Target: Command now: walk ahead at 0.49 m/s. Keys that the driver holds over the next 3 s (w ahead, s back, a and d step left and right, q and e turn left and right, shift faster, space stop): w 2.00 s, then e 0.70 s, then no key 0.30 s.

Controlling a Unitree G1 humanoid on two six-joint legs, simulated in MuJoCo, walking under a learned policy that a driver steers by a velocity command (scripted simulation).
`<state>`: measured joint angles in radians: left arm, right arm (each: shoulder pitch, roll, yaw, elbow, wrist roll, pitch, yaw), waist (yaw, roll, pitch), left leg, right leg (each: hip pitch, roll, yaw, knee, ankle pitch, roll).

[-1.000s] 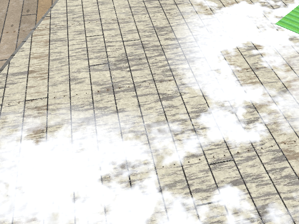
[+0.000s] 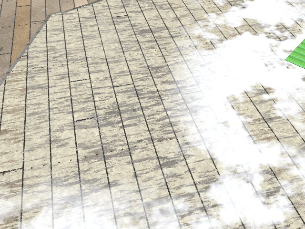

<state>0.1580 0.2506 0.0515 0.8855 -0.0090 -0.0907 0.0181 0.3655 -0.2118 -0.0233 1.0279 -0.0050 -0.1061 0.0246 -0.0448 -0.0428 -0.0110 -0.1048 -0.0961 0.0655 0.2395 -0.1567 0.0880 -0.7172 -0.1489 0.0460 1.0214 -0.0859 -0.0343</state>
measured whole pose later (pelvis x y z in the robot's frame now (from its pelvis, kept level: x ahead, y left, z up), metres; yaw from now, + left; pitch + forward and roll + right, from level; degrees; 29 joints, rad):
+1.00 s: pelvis +0.56 +0.00 -0.01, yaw +0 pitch +1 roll +0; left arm 0.27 0.26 0.05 0.96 -0.02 -0.10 0.01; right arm 0.20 -0.24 -0.06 0.92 0.00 -0.10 0.03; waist -0.01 -0.03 0.02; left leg -0.31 -0.04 0.07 0.43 -0.15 0.07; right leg -0.47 -0.07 0.02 1.18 -0.33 -0.05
